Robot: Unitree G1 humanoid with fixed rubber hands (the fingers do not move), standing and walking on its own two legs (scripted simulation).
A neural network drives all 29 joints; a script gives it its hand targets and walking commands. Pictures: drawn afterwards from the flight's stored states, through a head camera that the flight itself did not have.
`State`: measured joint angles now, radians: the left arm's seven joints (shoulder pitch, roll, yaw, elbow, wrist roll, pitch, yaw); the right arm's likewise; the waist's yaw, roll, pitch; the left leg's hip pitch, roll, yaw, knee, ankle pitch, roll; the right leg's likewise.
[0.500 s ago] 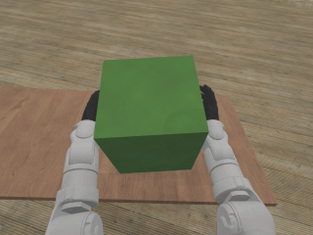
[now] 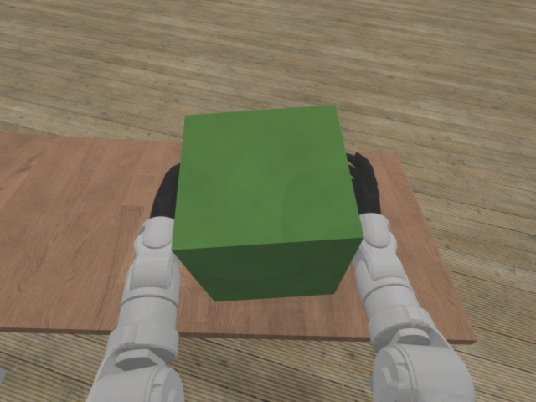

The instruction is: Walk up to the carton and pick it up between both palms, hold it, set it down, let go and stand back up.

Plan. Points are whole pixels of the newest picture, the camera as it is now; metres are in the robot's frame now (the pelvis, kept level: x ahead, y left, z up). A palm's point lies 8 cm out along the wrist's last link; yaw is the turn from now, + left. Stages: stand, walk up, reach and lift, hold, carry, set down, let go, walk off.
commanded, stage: set down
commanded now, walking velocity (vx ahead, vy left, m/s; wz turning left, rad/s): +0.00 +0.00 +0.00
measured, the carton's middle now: (268, 214) +0.38 +0.00 +0.09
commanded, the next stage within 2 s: none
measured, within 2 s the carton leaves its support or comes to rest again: neither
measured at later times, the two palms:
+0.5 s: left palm (178, 227) +0.38 +0.14 +0.05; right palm (359, 215) +0.39 -0.16 +0.07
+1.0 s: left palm (183, 242) +0.38 +0.14 +0.01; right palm (353, 224) +0.40 -0.16 +0.04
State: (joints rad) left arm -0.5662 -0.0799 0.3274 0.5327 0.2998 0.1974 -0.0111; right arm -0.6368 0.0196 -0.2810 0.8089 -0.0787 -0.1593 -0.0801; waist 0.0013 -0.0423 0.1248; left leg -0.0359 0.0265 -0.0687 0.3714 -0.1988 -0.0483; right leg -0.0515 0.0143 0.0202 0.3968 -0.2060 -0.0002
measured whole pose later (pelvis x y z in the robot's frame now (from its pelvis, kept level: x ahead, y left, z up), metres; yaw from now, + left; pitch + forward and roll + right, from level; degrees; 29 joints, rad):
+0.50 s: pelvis +0.01 +0.00 +0.00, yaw +0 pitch -1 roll +0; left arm -0.55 -0.10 0.32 0.62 0.30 0.03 0.06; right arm -0.64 0.00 -0.32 0.88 -0.12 -0.28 -0.03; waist 0.00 -0.04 0.12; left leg -0.16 0.03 -0.07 0.37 -0.20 -0.05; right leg -0.17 0.01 0.02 0.40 -0.20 0.00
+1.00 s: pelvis +0.02 +0.00 +0.00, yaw +0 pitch +8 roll +0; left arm -0.54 -0.09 0.32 0.81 0.30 -0.18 0.13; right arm -0.64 -0.01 -0.35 0.97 -0.19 -0.40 -0.02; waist 0.00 -0.04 0.02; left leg -0.33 0.03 -0.07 0.37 -0.18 -0.05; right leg -0.35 0.01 0.02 0.40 -0.18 0.00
